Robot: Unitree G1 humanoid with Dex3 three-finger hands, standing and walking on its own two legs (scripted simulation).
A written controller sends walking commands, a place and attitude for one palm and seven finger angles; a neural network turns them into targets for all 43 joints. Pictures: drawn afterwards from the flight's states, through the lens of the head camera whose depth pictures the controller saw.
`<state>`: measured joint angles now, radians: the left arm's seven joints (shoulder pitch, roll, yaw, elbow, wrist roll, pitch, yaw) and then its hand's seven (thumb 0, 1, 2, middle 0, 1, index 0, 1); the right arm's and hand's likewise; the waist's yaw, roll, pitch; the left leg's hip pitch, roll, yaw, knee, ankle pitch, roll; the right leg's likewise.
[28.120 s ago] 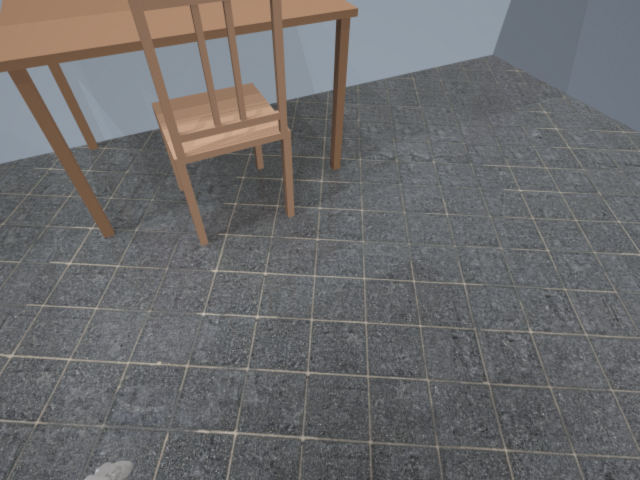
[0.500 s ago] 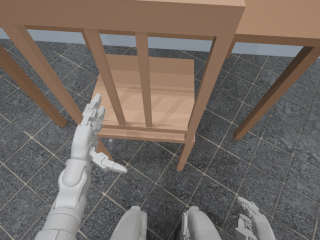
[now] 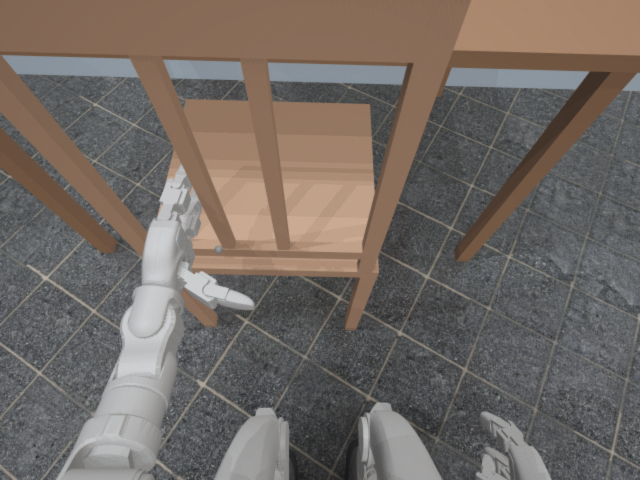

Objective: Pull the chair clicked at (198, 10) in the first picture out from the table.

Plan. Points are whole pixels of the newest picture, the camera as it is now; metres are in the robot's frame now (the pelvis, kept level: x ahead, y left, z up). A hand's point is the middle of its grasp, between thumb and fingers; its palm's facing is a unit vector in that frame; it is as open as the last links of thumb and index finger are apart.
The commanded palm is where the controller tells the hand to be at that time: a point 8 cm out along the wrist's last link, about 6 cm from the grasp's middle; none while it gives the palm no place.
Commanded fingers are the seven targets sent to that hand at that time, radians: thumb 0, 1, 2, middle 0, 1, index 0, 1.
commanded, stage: push the fingers through the gap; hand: left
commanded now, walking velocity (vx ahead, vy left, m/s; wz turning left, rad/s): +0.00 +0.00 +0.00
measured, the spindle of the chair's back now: (200, 179) +0.47 +0.15 +0.05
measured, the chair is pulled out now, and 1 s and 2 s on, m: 0.00 0.00 0.00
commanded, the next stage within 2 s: hook a spindle and tug to test in 0.92 s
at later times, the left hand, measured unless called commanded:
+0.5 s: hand (224, 210) +0.45 +0.13 +0.01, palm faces -0.03 -1.00 -0.06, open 16.9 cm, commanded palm +0.42 +0.18 +0.01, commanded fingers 0.00 -0.50 0.30 -0.06 -0.08 -0.06 -0.08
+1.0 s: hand (218, 211) +0.44 +0.13 +0.01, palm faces -0.04 -1.00 -0.03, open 16.9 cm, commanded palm +0.42 +0.18 +0.01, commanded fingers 0.00 -0.50 0.30 -0.06 -0.08 -0.06 -0.08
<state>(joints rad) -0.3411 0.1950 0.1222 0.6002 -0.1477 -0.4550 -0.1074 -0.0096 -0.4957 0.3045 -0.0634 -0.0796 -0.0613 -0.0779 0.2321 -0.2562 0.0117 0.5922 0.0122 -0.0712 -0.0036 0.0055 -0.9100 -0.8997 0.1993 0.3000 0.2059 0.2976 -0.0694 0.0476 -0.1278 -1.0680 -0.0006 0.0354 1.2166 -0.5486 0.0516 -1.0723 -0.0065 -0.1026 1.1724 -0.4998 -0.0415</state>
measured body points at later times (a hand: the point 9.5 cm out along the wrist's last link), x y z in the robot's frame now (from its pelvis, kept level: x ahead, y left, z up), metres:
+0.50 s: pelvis +0.00 +0.00 -0.01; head +0.14 +0.00 +0.42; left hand +0.44 +0.18 +0.02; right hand +0.08 -0.26 -0.13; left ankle +0.01 +0.09 -0.63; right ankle +0.03 -0.10 -0.63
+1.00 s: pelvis +0.00 +0.01 -0.01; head +0.14 +0.02 +0.42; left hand +0.44 +0.19 +0.01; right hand +0.08 -0.25 -0.13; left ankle +0.01 +0.09 -0.63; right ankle +0.03 -0.10 -0.63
